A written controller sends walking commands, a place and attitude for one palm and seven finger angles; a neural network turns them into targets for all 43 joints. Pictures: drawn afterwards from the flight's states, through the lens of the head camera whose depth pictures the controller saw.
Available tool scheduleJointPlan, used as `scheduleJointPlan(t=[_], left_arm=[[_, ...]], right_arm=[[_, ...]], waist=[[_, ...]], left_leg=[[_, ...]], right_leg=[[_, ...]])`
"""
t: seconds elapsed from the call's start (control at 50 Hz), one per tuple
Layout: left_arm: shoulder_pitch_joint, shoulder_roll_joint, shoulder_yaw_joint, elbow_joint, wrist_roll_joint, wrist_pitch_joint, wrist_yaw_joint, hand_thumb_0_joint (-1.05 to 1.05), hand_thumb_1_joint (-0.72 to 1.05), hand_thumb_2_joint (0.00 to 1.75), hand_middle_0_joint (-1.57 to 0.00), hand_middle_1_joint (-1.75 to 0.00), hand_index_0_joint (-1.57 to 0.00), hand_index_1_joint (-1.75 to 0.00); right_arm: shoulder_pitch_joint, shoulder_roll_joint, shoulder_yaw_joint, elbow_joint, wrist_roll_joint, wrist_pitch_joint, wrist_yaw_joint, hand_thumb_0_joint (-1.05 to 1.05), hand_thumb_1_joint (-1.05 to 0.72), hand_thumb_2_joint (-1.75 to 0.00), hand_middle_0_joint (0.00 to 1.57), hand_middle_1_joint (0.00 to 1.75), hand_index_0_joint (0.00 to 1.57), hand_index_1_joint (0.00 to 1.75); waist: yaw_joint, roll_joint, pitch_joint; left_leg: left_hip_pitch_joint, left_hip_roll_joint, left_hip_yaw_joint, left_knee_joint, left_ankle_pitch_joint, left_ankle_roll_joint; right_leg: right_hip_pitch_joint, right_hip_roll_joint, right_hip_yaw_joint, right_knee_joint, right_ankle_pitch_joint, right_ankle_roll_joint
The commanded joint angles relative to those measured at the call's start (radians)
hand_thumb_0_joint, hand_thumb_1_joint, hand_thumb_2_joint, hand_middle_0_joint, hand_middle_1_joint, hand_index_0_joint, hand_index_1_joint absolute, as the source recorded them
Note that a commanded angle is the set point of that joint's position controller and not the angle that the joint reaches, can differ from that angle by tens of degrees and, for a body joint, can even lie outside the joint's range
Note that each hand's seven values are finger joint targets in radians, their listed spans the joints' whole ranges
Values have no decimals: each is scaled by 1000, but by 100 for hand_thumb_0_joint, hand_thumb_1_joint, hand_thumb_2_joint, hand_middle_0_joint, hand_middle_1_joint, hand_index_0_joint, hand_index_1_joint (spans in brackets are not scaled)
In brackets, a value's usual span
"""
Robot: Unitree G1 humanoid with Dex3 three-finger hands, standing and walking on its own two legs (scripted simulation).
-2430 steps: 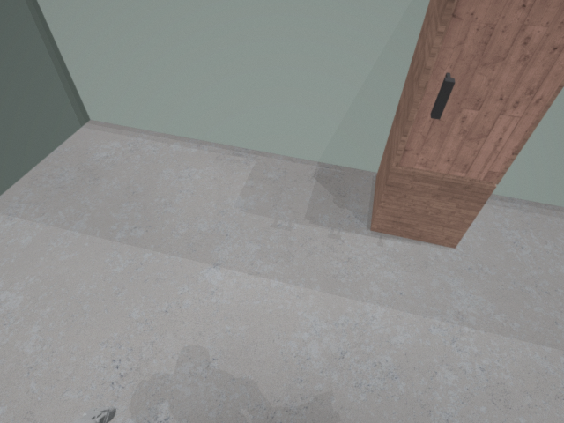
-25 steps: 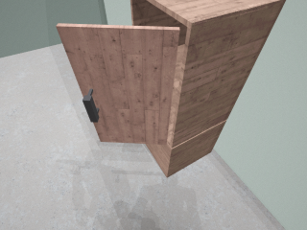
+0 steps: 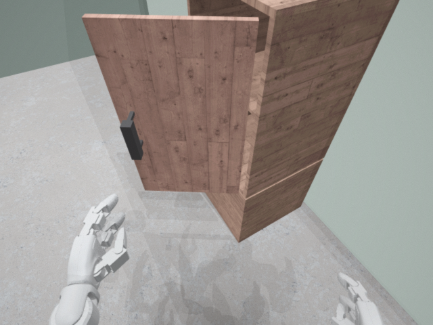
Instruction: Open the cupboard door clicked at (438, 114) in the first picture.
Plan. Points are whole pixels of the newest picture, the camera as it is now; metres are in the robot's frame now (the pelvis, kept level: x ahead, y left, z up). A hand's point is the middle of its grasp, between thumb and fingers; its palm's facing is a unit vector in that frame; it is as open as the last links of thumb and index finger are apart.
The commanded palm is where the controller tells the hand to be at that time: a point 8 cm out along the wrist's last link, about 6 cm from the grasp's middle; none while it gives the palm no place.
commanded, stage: raise the hand with hooked fingers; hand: left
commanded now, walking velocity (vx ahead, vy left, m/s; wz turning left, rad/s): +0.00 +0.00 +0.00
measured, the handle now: (134, 135) +0.58 +0.24 -0.02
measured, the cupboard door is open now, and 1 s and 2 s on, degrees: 57 57 57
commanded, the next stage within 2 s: move the hooked fingers beside the handle in 1.84 s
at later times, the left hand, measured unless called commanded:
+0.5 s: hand (112, 280) +0.21 +0.20 -0.03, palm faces -0.14 -0.99 -0.01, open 10.6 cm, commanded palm +0.17 +0.28 -0.02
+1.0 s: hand (70, 259) +0.24 +0.28 +0.00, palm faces +0.03 -1.00 -0.05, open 13.4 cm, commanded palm +0.22 +0.33 +0.00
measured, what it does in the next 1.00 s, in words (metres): stands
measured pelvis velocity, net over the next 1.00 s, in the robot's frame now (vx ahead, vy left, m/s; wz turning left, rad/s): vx -0.02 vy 0.03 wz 0.02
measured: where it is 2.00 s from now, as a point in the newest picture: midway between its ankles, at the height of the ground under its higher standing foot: outside the picture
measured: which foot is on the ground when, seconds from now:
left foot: down 0.00-1.00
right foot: down 0.00-1.00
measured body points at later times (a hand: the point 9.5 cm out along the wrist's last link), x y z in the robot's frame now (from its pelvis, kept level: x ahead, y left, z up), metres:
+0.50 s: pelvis -0.04 +0.02 -0.07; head +0.05 +0.03 +0.37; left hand +0.22 +0.26 -0.03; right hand +0.15 -0.18 -0.16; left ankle -0.03 +0.11 -0.71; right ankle +0.04 -0.09 -0.71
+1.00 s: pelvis -0.02 +0.03 -0.05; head +0.06 +0.06 +0.39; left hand +0.23 +0.33 +0.00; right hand +0.17 -0.21 -0.11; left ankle -0.03 +0.11 -0.71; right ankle +0.04 -0.09 -0.71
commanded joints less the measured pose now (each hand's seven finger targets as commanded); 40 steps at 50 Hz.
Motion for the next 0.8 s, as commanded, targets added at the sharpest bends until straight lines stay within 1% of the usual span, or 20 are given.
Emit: scheduleJointPlan(t=[0.0, 0.02, 0.08, 0.12, 0.16, 0.18, 0.2, 0.22, 0.26, 0.3, 0.34, 0.38, 0.44, 0.48, 0.5, 0.58, 0.64, 0.68, 0.74, 0.78], left_arm=[[346, 45, 79, 2, -53, -275, -260, 0, 57, 76, -22, -51, -22, -51], [313, 81, 106, -10, -43, -310, -289, 0, 55, 75, -22, -53, -22, -53], [190, 166, 163, -147, -46, -273, -288, 0, 48, 72, -23, -57, -23, -57], [76, 150, 140, -279, -53, -254, -249, 0, 43, 70, -23, -60, -23, -60], [-42, 171, 148, -463, -51, -284, -198, 0, 39, 68, -24, -63, -24, -63], [-139, 199, 142, -573, -55, -300, -184, 0, 36, 67, -24, -64, -24, -64], [-118, 194, 132, -624, -39, -314, -175, 0, 34, 66, -24, -66, -24, -66], [-70, 143, 72, -628, -33, -318, -176, 0, 32, 65, -24, -68, -24, -68], [-86, 124, 13, -623, -27, -312, -201, 0, 27, 63, -25, -70, -25, -70], [-118, 152, 13, -522, -34, -261, -254, 0, 22, 61, -25, -74, -25, -74], [-49, 171, 43, -376, -38, -169, -299, 0, 18, 59, -25, -76, -25, -76], [17, 201, 100, -237, -57, -48, -336, 0, 13, 57, -25, -80, -25, -80], [65, 248, 210, -333, -108, 63, -331, 0, 6, 54, -26, -84, -26, -84], [84, 270, 277, -388, -141, 70, -287, 0, 1, 52, -26, -87, -26, -87], [61, 273, 286, -450, -142, 47, -259, 0, -1, 51, -27, -88, -27, -88], [-19, 240, 240, -442, -105, -80, -177, 0, -10, 47, -27, -94, -27, -94], [-67, 221, 176, -347, -65, -146, -204, 0, -17, 44, -28, -99, -28, -99], [-108, 227, 151, -298, -70, -143, -262, 0, -22, 42, -28, -102, -28, -102], [-123, 301, 198, -317, -88, -105, -329, 0, -29, 39, -29, -107, -29, -107], [-136, 373, 272, -338, -115, -75, -347, 0, -34, 37, -29, -110, -29, -110]], right_arm=[[-71, -120, -61, -253, -4, -53, 67, 0, -90, -90, 20, 30, 20, 30], [-87, -121, -66, -274, -7, -46, 72, 0, -90, -90, 20, 30, 20, 30], [-104, -127, -68, -358, -2, 0, 63, 0, -90, -90, 20, 30, 20, 30], [-101, -114, -60, -408, 5, 14, 52, 0, -90, -90, 20, 30, 20, 30], [-57, -102, -54, -399, -4, 16, 39, 0, -90, -90, 20, 30, 20, 30], [-44, -110, -43, -396, -14, 21, 32, 0, -90, -90, 20, 30, 20, 30], [-30, -108, -43, -386, -14, 22, 25, 0, -90, -90, 20, 30, 20, 30], [-19, -101, -36, -375, -14, 17, 21, 0, -90, -90, 20, 30, 20, 30], [-8, -113, -26, -345, -15, 4, 13, 0, -90, -90, 20, 30, 20, 30], [-4, -130, -16, -324, -7, 5, 3, 0, -90, -90, 20, 30, 20, 30], [-9, -140, -12, -321, 10, 9, -8, 0, -90, -90, 20, 30, 20, 30], [-30, -143, -8, -336, 27, 25, -15, 0, -90, -90, 20, 30, 20, 30], [-66, -129, -7, -393, 37, 44, -17, 0, -90, -90, 20, 30, 20, 30], [-73, -105, -2, -404, 28, 47, -15, 0, -90, -90, 20, 30, 20, 30], [-54, -97, 0, -403, 24, 44, -13, 0, -90, -90, 20, 30, 20, 30], [-25, -97, 2, -356, 2, 27, -6, 0, -90, -90, 20, 30, 20, 30], [10, -129, -1, -331, 3, 15, -4, 0, -90, -90, 20, 30, 20, 30], [20, -153, -3, -332, 10, 14, -11, 0, -90, -90, 20, 30, 20, 30], [33, -168, -12, -340, 26, 5, -22, 0, -90, -90, 20, 30, 20, 30], [40, -172, -11, -348, 26, 8, -27, 0, -90, -90, 20, 30, 20, 30]], waist=[[110, -54, -99], [109, -13, -127], [115, -35, -180], [88, 33, -209], [58, 155, -284], [25, 142, -314], [24, 168, -356], [5, 168, -355], [-31, 164, -333], [-58, 87, -291], [-50, -2, -248], [-1, -19, -235], [71, -13, -361], [106, -13, -381], [104, 15, -397], [49, 29, -252], [-2, 53, -184], [-21, 44, -176], [3, 102, -275], [27, 104, -317]], left_leg=[[-275, -54, -42, 133, 156, -38], [-313, -56, -34, 174, 159, -34], [-430, -59, -27, 236, 90, -13], [-428, -48, -34, 252, 41, -3], [-361, -26, -66, 271, 78, 1], [-352, -20, -82, 299, 97, 6], [-316, -10, -94, 301, 129, 6], [-294, -4, -102, 308, 159, 7], [-302, 5, -118, 326, 158, 8], [-362, 8, -134, 341, 96, 12], [-438, 6, -144, 314, -4, 12], [-467, -6, -140, 274, -29, 7], [-412, -21, -126, 212, 57, -2], [-391, -19, -129, 192, 122, -10], [-369, -16, -128, 189, 160, -14], [-394, -3, -134, 202, 113, -18], [-414, -2, -136, 212, -12, -13], [-417, -4, -141, 213, -49, -8], [-344, -6, -141, 192, 16, -10], [-315, -8, -143, 183, 104, -15]], right_leg=[[60, -9, 98, 101, 105, -15], [22, -7, 97, 148, 127, -19], [-26, -6, 146, 189, 13, -7], [-79, -1, 156, 189, -85, -2], [-122, 16, 125, 236, -37, -5], [-146, 26, 119, 264, -8, -3], [-155, 27, 108, 270, 13, -6], [-180, 31, 93, 274, 38, -5], [-228, 35, 79, 276, 26, 1], [-244, 43, 69, 268, -26, 9], [-233, 44, 63, 235, -126, 20], [-192, 44, 61, 216, -163, 17], [-49, 28, 49, 201, -89, 20], [-2, 36, 34, 212, -38, 13], [-2, 36, 31, 217, 1, 13], [-126, 42, 22, 228, -61, 5], [-232, 36, 22, 221, -165, 9], [-244, 39, 28, 216, -181, 6], [-172, 36, 36, 197, -122, 5], [-106, 43, 30, 199, -59, 1]])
